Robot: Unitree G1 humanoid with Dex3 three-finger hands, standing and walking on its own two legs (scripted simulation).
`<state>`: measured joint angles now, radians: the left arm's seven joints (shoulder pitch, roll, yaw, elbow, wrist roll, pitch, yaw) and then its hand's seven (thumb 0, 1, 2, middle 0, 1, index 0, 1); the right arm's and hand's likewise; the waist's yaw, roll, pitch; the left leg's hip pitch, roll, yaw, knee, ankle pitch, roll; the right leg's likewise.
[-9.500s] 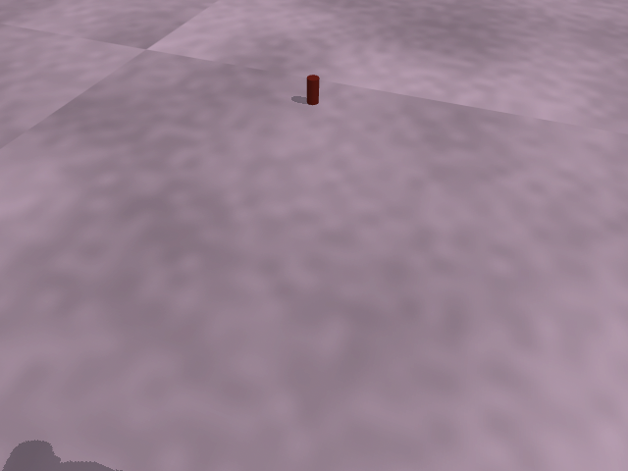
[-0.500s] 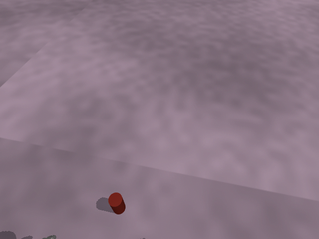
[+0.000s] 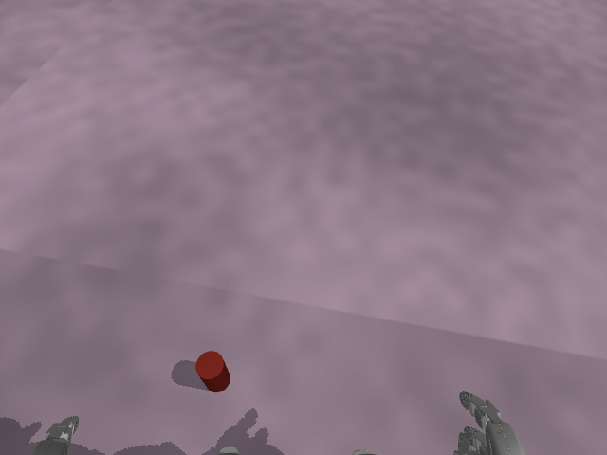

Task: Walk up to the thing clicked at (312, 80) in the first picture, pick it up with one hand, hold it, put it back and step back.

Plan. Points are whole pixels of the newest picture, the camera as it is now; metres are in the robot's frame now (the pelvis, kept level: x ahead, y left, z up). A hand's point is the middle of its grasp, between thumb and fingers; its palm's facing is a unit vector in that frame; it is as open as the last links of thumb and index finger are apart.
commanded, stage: go down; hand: left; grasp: from the side
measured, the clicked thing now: (214, 372) +0.41 +0.21 -0.65
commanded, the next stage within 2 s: none
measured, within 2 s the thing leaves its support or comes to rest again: neither
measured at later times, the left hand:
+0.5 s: hand out of the picture +0.16 +0.28 -0.15, palm faces +0.10 -0.95 -0.31, open 17.5 cm
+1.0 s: hand (90, 417) +0.24 +0.34 -0.24, palm faces +0.15 -0.96 -0.22, open 17.1 cm
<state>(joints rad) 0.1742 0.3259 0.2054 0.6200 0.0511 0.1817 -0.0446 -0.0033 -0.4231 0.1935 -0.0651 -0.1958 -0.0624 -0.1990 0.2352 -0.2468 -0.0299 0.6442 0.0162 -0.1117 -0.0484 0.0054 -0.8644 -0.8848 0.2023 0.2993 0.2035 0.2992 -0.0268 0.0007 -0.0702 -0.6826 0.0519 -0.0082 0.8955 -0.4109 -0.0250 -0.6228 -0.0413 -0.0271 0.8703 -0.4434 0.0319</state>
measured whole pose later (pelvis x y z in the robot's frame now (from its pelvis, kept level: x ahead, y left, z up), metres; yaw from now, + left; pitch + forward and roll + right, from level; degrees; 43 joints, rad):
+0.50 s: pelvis +0.00 +0.00 -0.05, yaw +0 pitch +19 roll -3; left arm 0.31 0.37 0.30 0.35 -0.01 0.20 -0.13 -0.01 -0.58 0.03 -0.10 -0.07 -0.09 -0.08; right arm 0.20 -0.23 -0.02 0.55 -0.01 -0.16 -0.07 0.01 -0.88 -0.89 0.20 0.30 0.20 0.30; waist -0.03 0.00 -0.13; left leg -0.98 0.07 -0.05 1.19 -0.54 -0.03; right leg -0.89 -0.03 -0.05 1.14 -0.57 0.03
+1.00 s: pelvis -0.04 +0.00 -0.16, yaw -2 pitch +29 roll -4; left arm -0.11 0.55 0.53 0.76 -0.11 -0.25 -0.37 -0.01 -0.47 0.09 -0.06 -0.08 -0.05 -0.09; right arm 0.12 -0.29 0.00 0.61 -0.01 -0.19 -0.05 0.01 -0.92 -0.90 0.20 0.30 0.20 0.30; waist -0.03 -0.02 -0.17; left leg -1.54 0.06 -0.08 1.65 -0.63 -0.03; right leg -1.45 -0.03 -0.04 1.62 -0.67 0.03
